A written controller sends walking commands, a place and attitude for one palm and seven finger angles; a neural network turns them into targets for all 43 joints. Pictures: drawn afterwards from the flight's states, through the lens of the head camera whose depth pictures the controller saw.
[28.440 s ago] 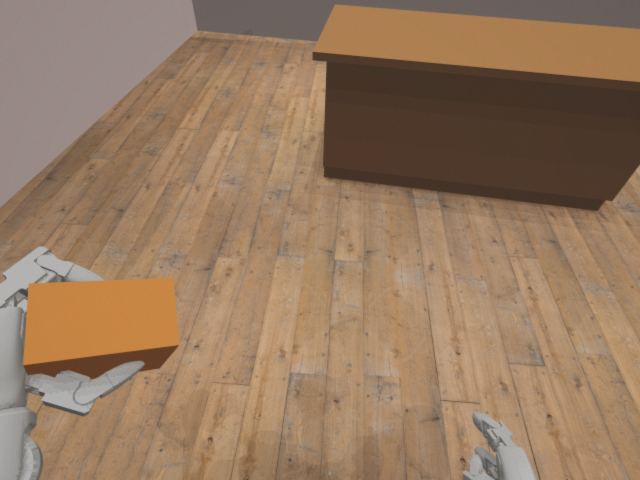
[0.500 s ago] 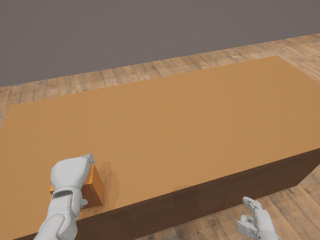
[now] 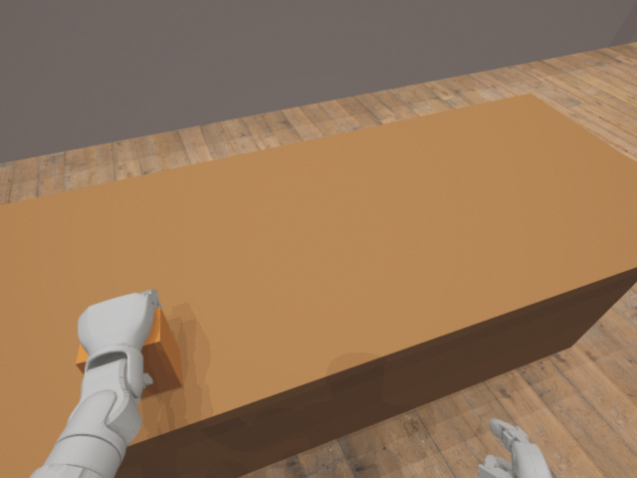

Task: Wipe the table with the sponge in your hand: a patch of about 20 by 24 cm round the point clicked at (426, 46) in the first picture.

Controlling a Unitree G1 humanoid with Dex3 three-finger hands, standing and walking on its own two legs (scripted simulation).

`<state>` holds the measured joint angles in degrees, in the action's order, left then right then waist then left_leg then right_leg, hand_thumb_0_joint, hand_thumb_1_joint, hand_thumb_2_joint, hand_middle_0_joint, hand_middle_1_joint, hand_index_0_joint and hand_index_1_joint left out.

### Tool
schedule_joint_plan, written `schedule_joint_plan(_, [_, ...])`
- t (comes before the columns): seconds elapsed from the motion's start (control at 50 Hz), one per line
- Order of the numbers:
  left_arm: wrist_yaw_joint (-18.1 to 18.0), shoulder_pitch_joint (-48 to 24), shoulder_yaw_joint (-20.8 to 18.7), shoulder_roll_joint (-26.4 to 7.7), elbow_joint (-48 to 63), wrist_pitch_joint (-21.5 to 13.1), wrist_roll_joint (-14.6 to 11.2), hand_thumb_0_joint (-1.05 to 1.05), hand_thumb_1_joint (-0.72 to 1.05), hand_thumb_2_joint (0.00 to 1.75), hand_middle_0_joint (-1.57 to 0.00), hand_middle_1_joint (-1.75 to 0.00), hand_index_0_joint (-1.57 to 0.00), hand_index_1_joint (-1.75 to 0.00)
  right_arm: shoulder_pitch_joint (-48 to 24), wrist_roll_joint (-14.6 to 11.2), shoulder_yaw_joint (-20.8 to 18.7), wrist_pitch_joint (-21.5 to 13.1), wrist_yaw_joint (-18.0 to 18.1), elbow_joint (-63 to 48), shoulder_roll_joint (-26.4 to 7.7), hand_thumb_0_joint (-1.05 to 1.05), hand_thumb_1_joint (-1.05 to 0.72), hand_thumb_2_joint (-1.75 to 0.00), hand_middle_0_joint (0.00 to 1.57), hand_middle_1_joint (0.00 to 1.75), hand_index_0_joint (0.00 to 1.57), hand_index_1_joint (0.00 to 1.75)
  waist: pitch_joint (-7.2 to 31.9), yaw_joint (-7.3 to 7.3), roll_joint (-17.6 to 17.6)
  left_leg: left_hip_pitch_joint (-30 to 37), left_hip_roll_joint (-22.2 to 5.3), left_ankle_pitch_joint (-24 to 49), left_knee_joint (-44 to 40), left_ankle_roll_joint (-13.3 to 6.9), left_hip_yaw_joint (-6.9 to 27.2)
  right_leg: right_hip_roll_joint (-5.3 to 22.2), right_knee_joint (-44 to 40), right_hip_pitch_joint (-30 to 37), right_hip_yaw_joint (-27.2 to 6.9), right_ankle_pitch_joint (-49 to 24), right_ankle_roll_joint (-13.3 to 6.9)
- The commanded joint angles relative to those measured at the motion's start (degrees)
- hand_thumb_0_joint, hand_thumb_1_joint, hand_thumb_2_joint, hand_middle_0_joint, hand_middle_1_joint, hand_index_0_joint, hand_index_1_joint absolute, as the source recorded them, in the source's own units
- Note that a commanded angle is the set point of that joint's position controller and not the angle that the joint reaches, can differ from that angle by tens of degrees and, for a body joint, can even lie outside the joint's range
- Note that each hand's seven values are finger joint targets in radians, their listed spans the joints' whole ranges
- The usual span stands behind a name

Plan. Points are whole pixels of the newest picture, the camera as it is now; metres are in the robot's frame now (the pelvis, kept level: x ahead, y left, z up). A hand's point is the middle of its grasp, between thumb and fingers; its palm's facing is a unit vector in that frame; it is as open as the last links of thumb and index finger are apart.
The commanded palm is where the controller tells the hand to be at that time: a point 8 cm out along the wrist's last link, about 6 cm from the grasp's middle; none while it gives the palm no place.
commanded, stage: wipe forward along the first lane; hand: left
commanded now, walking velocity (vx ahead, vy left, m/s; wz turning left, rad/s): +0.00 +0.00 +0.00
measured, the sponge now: (138, 364) +0.27 +0.30 -0.06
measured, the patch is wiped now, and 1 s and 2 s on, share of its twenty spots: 0.20 0.30 0.35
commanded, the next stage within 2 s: slide across to the middle lane in 1.18 s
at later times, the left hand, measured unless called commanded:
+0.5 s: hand (131, 314) +0.33 +0.33 -0.02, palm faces -0.13 -0.01 -0.99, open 10.0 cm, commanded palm +0.31 +0.31 +0.02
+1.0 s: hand (129, 289) +0.37 +0.35 -0.02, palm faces -0.13 +0.00 -0.99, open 10.0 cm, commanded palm +0.36 +0.33 +0.01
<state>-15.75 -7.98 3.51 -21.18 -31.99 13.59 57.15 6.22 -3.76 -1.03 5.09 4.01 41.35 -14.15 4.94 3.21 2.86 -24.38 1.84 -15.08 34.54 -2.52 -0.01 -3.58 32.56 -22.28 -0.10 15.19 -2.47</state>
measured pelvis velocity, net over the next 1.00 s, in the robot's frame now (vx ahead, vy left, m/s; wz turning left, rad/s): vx -0.01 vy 0.01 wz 0.00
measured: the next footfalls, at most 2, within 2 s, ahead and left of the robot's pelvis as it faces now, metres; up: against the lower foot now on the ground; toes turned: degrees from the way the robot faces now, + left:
none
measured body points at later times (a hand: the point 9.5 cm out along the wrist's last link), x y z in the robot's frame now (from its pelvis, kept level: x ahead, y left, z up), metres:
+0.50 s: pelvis -0.01 +0.01 -0.01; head +0.03 +0.00 +0.44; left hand +0.33 +0.32 +0.03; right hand +0.13 -0.25 -0.13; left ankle +0.03 +0.09 -0.73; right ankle +0.01 -0.10 -0.73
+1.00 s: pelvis -0.01 +0.01 -0.02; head +0.05 +0.02 +0.42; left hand +0.37 +0.34 +0.03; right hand +0.08 -0.26 -0.15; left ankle +0.03 +0.09 -0.73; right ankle +0.01 -0.10 -0.73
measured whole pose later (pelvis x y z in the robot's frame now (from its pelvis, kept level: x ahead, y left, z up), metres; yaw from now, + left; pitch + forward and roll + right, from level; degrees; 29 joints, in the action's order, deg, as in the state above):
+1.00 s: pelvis -0.01 +0.01 -0.02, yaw +0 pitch +15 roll -3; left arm -19.0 -34.3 -1.0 -30.0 -60.1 7.8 60.5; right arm 13.6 -3.9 -1.1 7.8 2.6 41.7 -14.9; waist 8.5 -1.8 2.4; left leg -42.4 1.2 -18.1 46.0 -3.3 1.3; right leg -4.3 40.8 -38.5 1.8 17.0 -1.7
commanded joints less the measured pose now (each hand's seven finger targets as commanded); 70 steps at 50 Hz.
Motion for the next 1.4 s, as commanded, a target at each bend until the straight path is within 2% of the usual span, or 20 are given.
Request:
schedule_joint_plan(0.0, [-3.27,-16.73,-5.65,-14.55,7.03,0.51,1.93,0.0,0.1,1.3,-1.2,-1.6,-1.2,-1.6,-6.66,0.27,-2.72,-1.94,0.2,-8.49,-8.45,0.0,-0.9,-0.9,0.2,0.3,0.2,0.3,11.96,-0.61,-2.73,4.31,0.1,7.21,-3.49,0.09,4.35,1.69,-4.6,3.43,-5.1,-10.01,-1.98])
schedule_joint_plan(0.02, [-3.62,-17.2,-6.0,-15.03,6.35,0.38,2.37,0.0,0.1,1.3,-1.2,-1.6,-1.2,-1.6,-5.99,0.34,-2.93,-1.95,0.12,-8.16,-8.48,0.0,-0.9,-0.9,0.2,0.3,0.2,0.3,12.86,-0.75,-2.82,4.4,0.09,7.45,-3.08,-0.02,4.25,1.67,-4.36,3.44,-5.2,-10.36,-1.98])
schedule_joint_plan(0.04, [-4.12,-17.53,-8.9,-18.25,6.3,0.15,2.76,0.0,0.1,1.3,-1.2,-1.6,-1.2,-1.6,-5.72,0.4,-3.15,-1.83,0.18,-7.71,-8.95,0.0,-0.9,-0.9,0.2,0.3,0.2,0.3,13.29,-0.27,-1.32,4.28,0.12,7.84,-3.0,0.15,4.62,1.38,-4.08,3.65,-5.65,-10.16,-2.33])
schedule_joint_plan(0.06, [-3.89,-16.45,-5.59,-14.63,5.29,0.37,2.55,0.0,0.1,1.3,-1.2,-1.6,-1.2,-1.6,-5.05,0.29,-3.04,-1.78,0.17,-8.24,-8.38,0.0,-0.9,-0.9,0.2,0.3,0.2,0.3,13.09,-0.64,-0.3,4.06,0.14,7.38,-2.83,0.01,4.13,1.66,-4.04,3.39,-4.35,-9.41,-2.04])
schedule_joint_plan(0.14, [-3.41,-20.26,-6.02,-15.87,-0.67,1.11,2.01,0.0,0.1,1.3,-1.2,-1.6,-1.2,-1.6,-4.16,-0.21,-3.01,-1.25,0.25,-6.9,-9.1,0.0,-0.9,-0.9,0.2,0.3,0.2,0.3,10.1,-1.99,-2.06,2.06,-0.21,3.71,-2.88,0.13,4.63,1.24,-4.72,-0.5,-4.34,-3.92,-1.99])
schedule_joint_plan(0.16, [-3.0,-22.58,-3.4,-14.01,-0.32,0.64,1.73,0.0,0.1,1.3,-1.2,-1.6,-1.2,-1.6,-3.46,-0.25,-2.96,-1.34,0.34,-7.41,-8.85,0.0,-0.9,-0.9,0.2,0.3,0.2,0.3,10.86,-2.65,-1.88,2.11,-0.32,2.75,-2.49,-0.14,4.31,1.38,-4.56,-0.92,-3.58,-2.96,-1.7])
schedule_joint_plan(0.2, [-2.6,-22.96,-3.0,-13.71,-2.75,0.14,1.86,0.0,0.1,1.3,-1.2,-1.6,-1.2,-1.6,-2.58,-0.27,-3.04,-1.42,0.35,-7.21,-8.85,0.0,-0.9,-0.9,0.2,0.3,0.2,0.3,11.99,-2.73,-2.1,2.12,-0.44,3.43,-1.82,-0.17,4.31,1.46,-4.15,-1.54,-3.54,-3.76,-1.76])
schedule_joint_plan(0.24, [-2.56,-24.4,-5.73,-16.85,-4.38,-0.84,2.22,0.0,0.1,1.3,-1.2,-1.6,-1.2,-1.6,-1.86,-0.16,-3.2,-1.14,0.4,-6.55,-9.32,0.0,-0.9,-0.9,0.2,0.3,0.2,0.3,12.47,-2.71,-2.16,1.27,-0.52,3.81,-1.38,-0.05,4.6,1.23,-3.51,-1.61,-3.85,-4.28,-1.89])
schedule_joint_plan(0.42, [-4.13,-27.76,-2.92,-13.45,-9.19,-3.22,3.08,0.0,0.1,1.3,-1.2,-1.6,-1.2,-1.6,1.1,0.04,-3.61,-0.77,-0.54,-6.99,-8.98,0.0,-0.9,-0.9,0.2,0.3,0.2,0.3,14.96,-3.34,-1.43,0.85,-1.37,5.24,0.97,0.37,5.11,0.81,-0.88,-6.66,-1.53,-4.06,-1.94])
schedule_joint_plan(0.48, [-4.87,-31.66,-3.75,-14.97,-11.76,-3.22,2.61,0.0,0.1,1.3,-1.2,-1.6,-1.2,-1.6,2.04,0.0,-3.4,-0.48,-0.39,-6.47,-9.32,0.0,-0.9,-0.9,0.2,0.3,0.2,0.3,14.17,-4.46,-3.91,-1.67,-1.43,3.1,1.45,0.02,4.77,0.87,-0.83,-7.22,-1.41,-2.94,-1.48])
schedule_joint_plan(0.54, [-5.62,-33.23,-6.5,-18.06,-14.61,-3.15,2.9,0.0,0.1,1.3,-1.2,-1.6,-1.2,-1.6,2.4,0.0,-3.42,-0.26,-0.4,-5.78,-9.53,0.0,-0.9,-0.9,0.2,0.3,0.2,0.3,14.54,-4.35,-3.79,-3.29,-1.41,2.8,1.81,-0.01,4.69,0.99,-0.27,-7.06,-1.58,-2.71,-1.4])
schedule_joint_plan(0.72, [-4.59,-38.38,-2.61,-16.77,-19.53,-2.9,4.19,0.0,0.1,1.3,-1.2,-1.6,-1.2,-1.6,5.19,0.09,-3.11,0.74,-0.86,-6.0,-9.44,0.0,-0.9,-0.9,0.2,0.3,0.2,0.3,16.2,-5.48,-1.0,-3.87,-1.46,2.26,3.59,-0.07,4.73,0.75,0.65,-10.72,-0.68,-1.66,-1.48])
schedule_joint_plan(0.82, [-4.72,-39.74,-5.35,-20.37,-21.96,-4.08,3.57,0.0,0.1,1.3,-1.2,-1.6,-1.2,-1.6,6.58,0.19,-3.07,1.0,-0.71,-5.72,-9.98,0.0,-0.9,-0.9,0.2,0.3,0.2,0.3,17.58,-5.73,-3.46,-6.6,-1.53,2.39,4.78,-0.44,4.43,0.75,1.15,-9.77,-1.15,-2.73,-1.17])
schedule_joint_plan(0.84, [-4.88,-40.74,-7.02,-22.01,-21.93,-4.56,3.67,0.0,0.1,1.3,-1.2,-1.6,-1.2,-1.6,6.64,0.25,-3.21,0.95,-0.76,-5.3,-10.16,0.0,-0.9,-0.9,0.2,0.3,0.2,0.3,18.1,-5.4,-2.24,-6.58,-1.68,3.05,4.86,-0.34,4.49,0.75,1.67,-9.73,-1.18,-3.13,-1.32])
schedule_joint_plan(0.98, [-4.78,-41.9,-7.02,-23.92,-24.03,-4.92,4.87,0.0,0.1,1.3,-1.2,-1.6,-1.2,-1.6,8.48,0.36,-3.35,1.31,-1.25,-5.11,-10.57,0.0,-0.9,-0.9,0.2,0.3,0.2,0.3,18.3,-5.99,-0.83,-7.04,-1.79,3.83,5.89,-0.54,4.38,0.55,2.07,-11.18,-0.83,-3.61,-1.36])
schedule_joint_plan(1.0, [-4.69,-42.23,-5.54,-22.61,-24.54,-4.88,5.04,0.0,0.1,1.3,-1.2,-1.6,-1.2,-1.6,8.45,0.29,-3.24,1.33,-1.34,-5.23,-10.5,0.0,-0.9,-0.9,0.2,0.3,0.2,0.3,17.84,-6.48,-0.42,-7.26,-1.63,3.23,5.8,-0.49,4.37,0.53,2.0,-12.06,-0.77,-2.75,-1.32])
schedule_joint_plan(1.12, [-4.8,-44.65,-7.04,-25.45,-26.77,-5.21,5.22,0.0,0.1,1.3,-1.2,-1.6,-1.2,-1.6,9.61,0.42,-3.24,1.31,-1.54,-4.73,-11.04,0.0,-0.9,-0.9,0.2,0.3,0.2,0.3,17.73,-7.05,-0.71,-8.38,-1.88,2.0,6.27,-0.61,4.53,0.39,2.31,-13.5,-0.6,-1.39,-1.28])
schedule_joint_plan(1.22, [-4.67,-51.62,-6.14,-27.05,-28.41,-5.16,5.83,0.0,0.1,1.3,-1.2,-1.6,-1.2,-1.6,10.82,0.55,-2.96,0.82,-1.39,-4.31,-11.48,0.0,-0.9,-0.9,0.2,0.3,0.2,0.3,17.46,-8.83,-0.03,-9.29,-2.17,-1.11,6.33,-0.69,4.89,0.32,2.79,-16.43,-0.03,1.28,-1.07])
schedule_joint_plan(1.24, [-4.61,-52.59,-7.71,-28.55,-28.3,-5.42,5.47,0.0,0.1,1.3,-1.2,-1.6,-1.2,-1.6,10.92,0.65,-2.95,0.67,-1.3,-3.85,-11.71,0.0,-0.9,-0.9,0.2,0.3,0.2,0.3,18.17,-8.44,0.97,-8.86,-2.27,-0.72,6.29,-0.63,5.1,0.31,2.99,-16.58,-0.26,1.14,-1.17])
schedule_joint_plan(1.38, [-3.17,-55.29,-1.61,-20.0,-23.73,-5.59,3.14,0.0,0.1,1.3,-1.2,-1.6,-1.2,-1.6,12.07,0.85,-3.44,-0.04,-1.77,-4.21,-10.61,0.0,-0.9,-0.9,0.2,0.3,0.2,0.3,24.96,-9.07,4.55,0.07,-3.3,4.13,6.28,0.54,6.47,-0.29,3.3,-18.19,1.03,-0.9,-1.08])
